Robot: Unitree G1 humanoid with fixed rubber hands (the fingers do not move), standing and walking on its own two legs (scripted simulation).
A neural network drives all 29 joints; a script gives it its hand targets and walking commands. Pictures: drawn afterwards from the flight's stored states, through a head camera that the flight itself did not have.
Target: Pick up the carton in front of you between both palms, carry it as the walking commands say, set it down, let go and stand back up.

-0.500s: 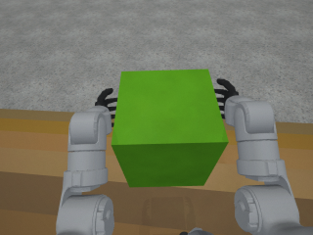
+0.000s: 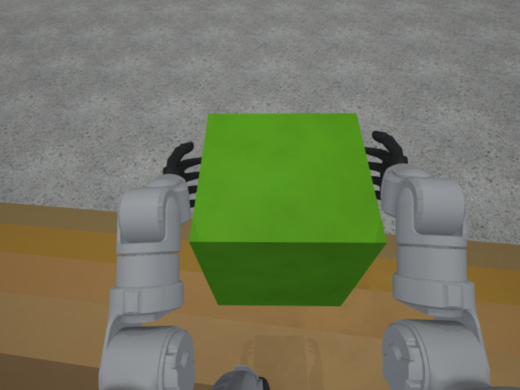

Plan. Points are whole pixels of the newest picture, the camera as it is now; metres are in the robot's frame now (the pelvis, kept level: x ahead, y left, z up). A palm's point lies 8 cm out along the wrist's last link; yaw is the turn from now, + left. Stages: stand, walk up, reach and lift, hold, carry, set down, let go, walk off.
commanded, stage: carry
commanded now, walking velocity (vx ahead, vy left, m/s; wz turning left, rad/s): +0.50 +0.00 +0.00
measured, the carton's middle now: (280, 218) +0.36 +0.02 +0.07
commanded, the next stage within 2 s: none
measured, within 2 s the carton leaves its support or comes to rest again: neither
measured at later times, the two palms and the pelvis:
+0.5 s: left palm (211, 165) +0.67 +0.22 -0.12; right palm (322, 157) +0.69 -0.08 -0.11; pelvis +0.33 +0.06 -0.21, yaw +4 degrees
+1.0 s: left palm (216, 134) +1.05 +0.30 -0.32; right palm (291, 136) +1.04 +0.00 -0.33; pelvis +0.71 +0.15 -0.41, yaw +3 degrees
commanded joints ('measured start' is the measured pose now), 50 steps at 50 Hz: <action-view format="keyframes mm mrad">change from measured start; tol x64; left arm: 1 -657 -1021 -655 6 -438 -12 -273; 50 -547 -1034 -579 -32 -341 -139 -201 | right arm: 1 -521 924 612 118 343 8 221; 50 -648 1114 794 -41 551 -149 227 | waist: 1 -191 -180 -417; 50 -124 -39 -364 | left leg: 1 608 -74 110 148 79 23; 9 659 289 -694 45 -156 148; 24 290 26 -32 833 148 -19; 26 -249 -183 42 1336 -1113 -81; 45 1116 293 -448 147 75 196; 50 586 259 -574 65 -306 241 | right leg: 1 -156 -160 -6 263 1025 -5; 4 -491 78 -20 1138 28 56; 19 -680 6 0 -81 968 37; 27 626 -322 503 -169 1427 -272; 43 -245 -129 110 632 972 -37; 45 -783 13 153 1078 19 74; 50 -740 -101 205 522 317 59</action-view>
